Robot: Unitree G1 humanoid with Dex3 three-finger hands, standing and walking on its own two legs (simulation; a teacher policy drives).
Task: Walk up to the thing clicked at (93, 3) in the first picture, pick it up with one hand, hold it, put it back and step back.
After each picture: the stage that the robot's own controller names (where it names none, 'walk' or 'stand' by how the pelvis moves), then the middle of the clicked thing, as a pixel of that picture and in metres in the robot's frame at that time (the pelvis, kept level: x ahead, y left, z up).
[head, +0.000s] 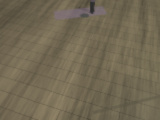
stand; (92, 4) +2.12 -0.13 -0.66
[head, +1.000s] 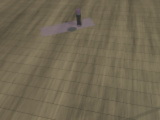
walk; (78, 17) +1.98 +0.18 -0.63
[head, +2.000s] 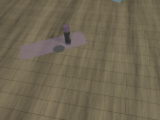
walk; (67, 34) +1.38 +0.27 -0.65
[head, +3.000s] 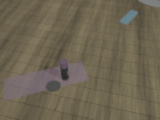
walk; (64, 70) +0.87 +0.22 -0.64
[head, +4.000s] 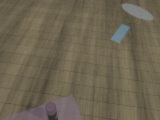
walk; (52, 113) +0.48 +0.19 -0.64
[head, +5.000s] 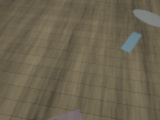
stand; out of the picture +0.38 +0.21 -0.65
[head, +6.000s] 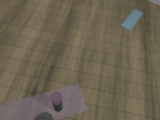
walk; (57, 102) +0.46 +0.15 -0.62
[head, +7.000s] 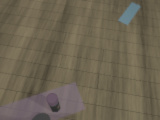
stand; (54, 103) +0.42 +0.18 -0.62
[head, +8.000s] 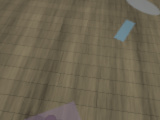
walk; out of the picture +0.34 +0.19 -0.64
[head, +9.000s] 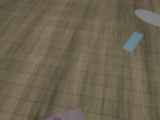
walk; out of the picture +0.40 +0.20 -0.65
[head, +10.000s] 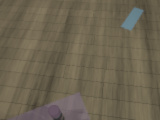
stand; (57, 115) +0.37 +0.24 -0.61
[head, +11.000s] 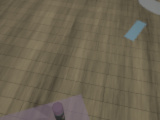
walk; (59, 113) +0.44 +0.16 -0.62
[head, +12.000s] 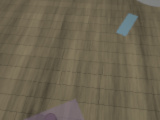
stand; out of the picture +0.34 +0.23 -0.62
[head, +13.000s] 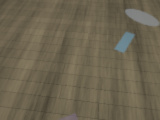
stand; out of the picture +0.33 +0.21 -0.66
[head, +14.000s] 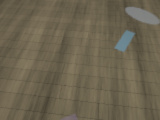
stand; out of the picture +0.32 +0.22 -0.66
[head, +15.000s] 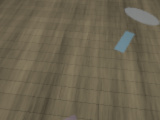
stand; out of the picture +0.31 +0.21 -0.66
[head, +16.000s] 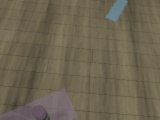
go down; (42, 115) +0.33 +0.23 -0.56
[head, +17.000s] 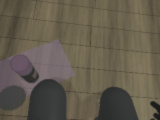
go down; (27, 71) +0.38 +0.28 -0.28
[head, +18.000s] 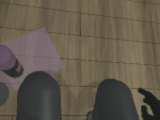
close in; (9, 64) +0.37 +0.30 -0.23
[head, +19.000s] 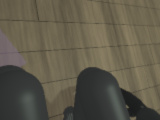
rest palm; out of the picture +0.31 +0.33 -0.14
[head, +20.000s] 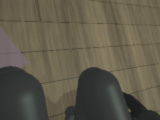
lift; out of the picture +0.31 +0.33 -0.15
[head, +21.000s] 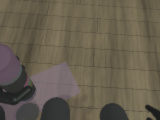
lift; (14, 79) +0.31 +0.22 +0.03
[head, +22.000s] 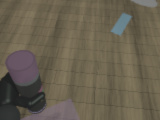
hold; (30, 86) +0.31 +0.18 +0.04
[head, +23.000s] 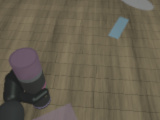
hold; (34, 83) +0.32 +0.17 +0.05
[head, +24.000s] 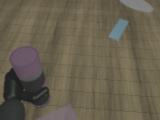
hold; (34, 81) +0.33 +0.17 +0.05
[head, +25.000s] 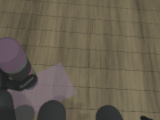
crouch; (19, 69) +0.36 +0.22 -0.02
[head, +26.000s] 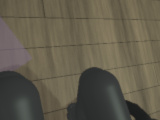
lower; out of the picture +0.35 +0.32 -0.15
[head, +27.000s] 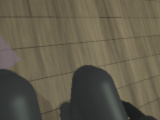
lower; out of the picture +0.34 +0.33 -0.16
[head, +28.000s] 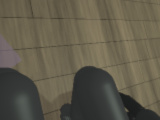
lower; out of the picture +0.34 +0.34 -0.15
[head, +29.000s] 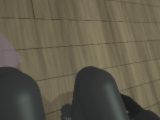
lower; out of the picture +0.33 +0.34 -0.15
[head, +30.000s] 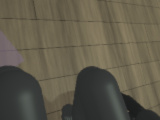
rest; out of the picture +0.31 +0.34 -0.15
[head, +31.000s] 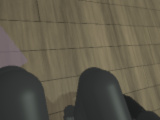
withdraw; out of the picture +0.31 +0.33 -0.15
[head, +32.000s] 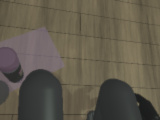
stand; (11, 68) +0.34 +0.30 -0.22
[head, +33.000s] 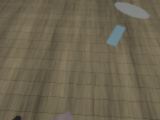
stand; out of the picture +0.29 +0.22 -0.58
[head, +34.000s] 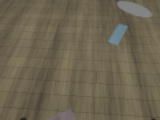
stand; out of the picture +0.31 +0.24 -0.59
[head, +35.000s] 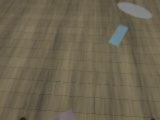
stand; out of the picture +0.31 +0.23 -0.60
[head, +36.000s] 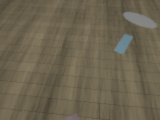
stand; out of the picture +0.33 +0.21 -0.65
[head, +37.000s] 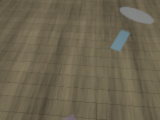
stand; out of the picture +0.28 +0.22 -0.66
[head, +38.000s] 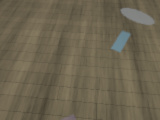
walk; out of the picture +0.29 +0.22 -0.66
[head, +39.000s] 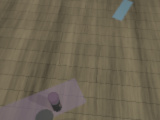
walk; (55, 102) +0.44 +0.21 -0.63
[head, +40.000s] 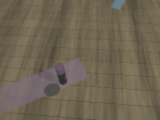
walk; (61, 74) +0.70 +0.22 -0.63
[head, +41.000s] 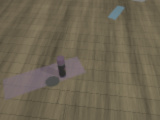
stand; (61, 67) +0.93 +0.22 -0.64
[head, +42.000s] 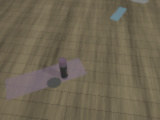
stand; (63, 68) +0.92 +0.20 -0.66
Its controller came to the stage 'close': yes
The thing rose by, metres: 0.70
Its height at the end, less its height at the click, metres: +0.00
